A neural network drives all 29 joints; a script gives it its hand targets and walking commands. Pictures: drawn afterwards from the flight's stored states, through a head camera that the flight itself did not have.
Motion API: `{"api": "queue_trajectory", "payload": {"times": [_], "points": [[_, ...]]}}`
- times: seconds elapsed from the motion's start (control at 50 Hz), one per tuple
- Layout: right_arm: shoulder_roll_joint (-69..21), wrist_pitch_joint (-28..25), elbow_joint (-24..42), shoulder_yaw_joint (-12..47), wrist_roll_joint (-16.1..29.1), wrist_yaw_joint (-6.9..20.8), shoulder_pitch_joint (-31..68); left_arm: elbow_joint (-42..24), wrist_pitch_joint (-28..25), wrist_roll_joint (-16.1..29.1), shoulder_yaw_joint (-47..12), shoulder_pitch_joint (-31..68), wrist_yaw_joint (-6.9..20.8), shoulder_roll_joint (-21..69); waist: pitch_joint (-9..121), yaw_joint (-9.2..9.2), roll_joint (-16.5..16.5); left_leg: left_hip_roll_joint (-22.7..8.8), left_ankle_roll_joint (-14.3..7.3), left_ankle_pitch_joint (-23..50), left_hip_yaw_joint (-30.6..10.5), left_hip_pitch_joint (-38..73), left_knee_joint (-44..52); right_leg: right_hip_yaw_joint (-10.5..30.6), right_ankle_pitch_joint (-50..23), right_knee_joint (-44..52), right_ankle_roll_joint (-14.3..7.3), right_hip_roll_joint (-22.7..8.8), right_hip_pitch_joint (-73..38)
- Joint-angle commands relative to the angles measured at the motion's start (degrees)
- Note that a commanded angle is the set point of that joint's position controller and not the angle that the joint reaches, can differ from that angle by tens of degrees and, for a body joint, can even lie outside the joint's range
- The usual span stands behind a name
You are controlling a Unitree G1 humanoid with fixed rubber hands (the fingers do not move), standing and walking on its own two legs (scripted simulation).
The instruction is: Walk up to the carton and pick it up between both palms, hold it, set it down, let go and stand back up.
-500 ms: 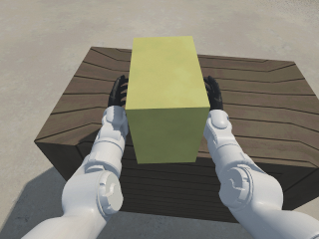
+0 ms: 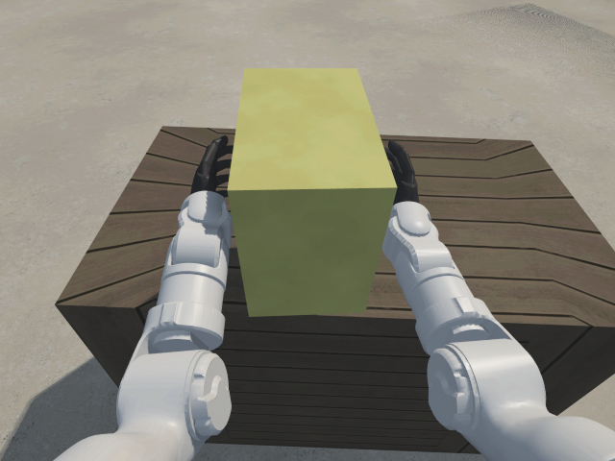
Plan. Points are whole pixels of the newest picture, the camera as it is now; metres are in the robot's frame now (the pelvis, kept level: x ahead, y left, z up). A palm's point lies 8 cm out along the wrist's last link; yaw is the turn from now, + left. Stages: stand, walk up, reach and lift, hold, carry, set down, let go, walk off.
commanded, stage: reach and lift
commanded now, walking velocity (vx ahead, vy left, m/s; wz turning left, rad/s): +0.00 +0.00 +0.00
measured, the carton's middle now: (304, 189) +0.44 -0.01 +0.14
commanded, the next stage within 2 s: hold in 1.56 s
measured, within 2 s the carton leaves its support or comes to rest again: neither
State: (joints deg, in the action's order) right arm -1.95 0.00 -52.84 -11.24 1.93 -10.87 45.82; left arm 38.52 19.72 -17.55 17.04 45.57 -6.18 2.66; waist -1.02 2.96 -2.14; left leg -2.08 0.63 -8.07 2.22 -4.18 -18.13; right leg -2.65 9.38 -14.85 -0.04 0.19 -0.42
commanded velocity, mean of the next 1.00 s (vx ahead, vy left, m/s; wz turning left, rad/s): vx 0.00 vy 0.00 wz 0.00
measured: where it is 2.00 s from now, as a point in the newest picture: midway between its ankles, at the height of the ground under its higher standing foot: outside the picture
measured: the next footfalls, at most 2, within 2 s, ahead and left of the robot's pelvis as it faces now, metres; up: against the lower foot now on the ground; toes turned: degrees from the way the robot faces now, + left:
none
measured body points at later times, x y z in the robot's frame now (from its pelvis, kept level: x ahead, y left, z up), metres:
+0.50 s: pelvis -0.02 +0.00 +0.00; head -0.06 +0.03 +0.44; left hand +0.38 +0.13 +0.20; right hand +0.38 -0.13 +0.20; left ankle +0.03 +0.12 -0.75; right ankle -0.01 -0.12 -0.75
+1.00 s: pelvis -0.01 +0.00 +0.00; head -0.06 +0.02 +0.44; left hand +0.38 +0.14 +0.22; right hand +0.38 -0.12 +0.21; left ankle +0.03 +0.12 -0.75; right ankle -0.01 -0.12 -0.75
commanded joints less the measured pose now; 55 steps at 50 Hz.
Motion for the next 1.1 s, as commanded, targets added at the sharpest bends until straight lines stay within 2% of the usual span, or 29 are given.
{"api": "queue_trajectory", "payload": {"times": [0.0, 0.1, 0.2, 0.3, 0.56, 0.82, 0.92, 1.08], "points": [[-29.49, -0.62, 17.71, 20.73, 4.13, 5.46, 45.52, -14.36, -0.11, 5.20, -21.70, 39.77, 10.43, 34.62, 29.46, 0.68, 3.57, 2.96, 1.17, 19.48, -0.70, 15.18, -1.96, -2.30, -20.95, -0.38, 2.19, 2.48, -2.07], [-29.46, 2.99, 20.68, 20.74, 5.48, 5.27, 46.03, -16.59, 4.36, 4.90, -21.60, 39.40, 11.09, 34.67, 25.91, 1.29, 2.84, 3.47, 0.34, 12.68, -0.73, 14.19, -0.79, -2.38, -13.40, 0.57, 2.27, 2.39, 0.39], [-29.76, 5.23, 24.96, 21.58, 6.86, 5.30, 47.19, -20.83, 7.32, 5.63, -22.90, 40.12, 11.46, 35.71, 27.69, 2.56, 3.53, 3.62, 0.53, 12.31, -0.74, 15.62, -1.11, -2.75, -12.98, 0.59, 2.36, 2.60, 0.18], [-29.40, 7.72, 25.64, 22.46, 8.33, 4.92, 46.01, -22.87, 10.16, 5.47, -23.49, 39.09, 11.47, 35.13, 26.87, 3.31, 3.87, 3.61, 0.65, 11.41, -0.99, 15.87, -0.87, -2.77, -10.86, 0.91, 2.47, 3.00, 0.29], [-31.26, 11.33, 28.14, 24.33, 10.81, 4.81, 48.47, -24.70, 13.92, 5.42, -23.39, 40.09, 11.65, 34.72, 24.39, 2.45, 3.50, 3.55, -0.05, 8.00, -1.23, 13.39, -0.24, -2.55, -5.85, 0.95, 2.58, 3.23, 0.74], [-32.03, 12.86, 28.31, 25.03, 11.78, 3.72, 49.75, -24.70, 14.72, 5.91, -22.95, 41.73, 11.96, 34.18, 25.46, 2.94, 2.85, 3.81, -0.47, 8.59, -1.29, 13.06, -0.75, -2.16, -7.21, 0.96, 3.12, 3.19, -0.45], [-32.48, 13.81, 30.00, 26.91, 13.34, 2.67, 49.15, -27.10, 15.29, 6.61, -24.20, 41.53, 12.25, 34.07, 26.86, 3.66, 3.30, 4.20, 0.09, 12.68, -1.51, 14.04, -2.10, -1.92, -12.00, 0.16, 3.49, 3.37, -1.91], [-32.97, 15.92, 33.33, 29.47, 15.78, 1.39, 47.84, -30.92, 16.82, 7.03, -26.07, 40.59, 12.63, 33.85, 26.59, 4.04, 4.02, 4.39, 0.86, 15.15, -2.05, 13.92, -3.11, -1.93, -14.38, -0.42, 3.78, 3.68, -2.59]]}}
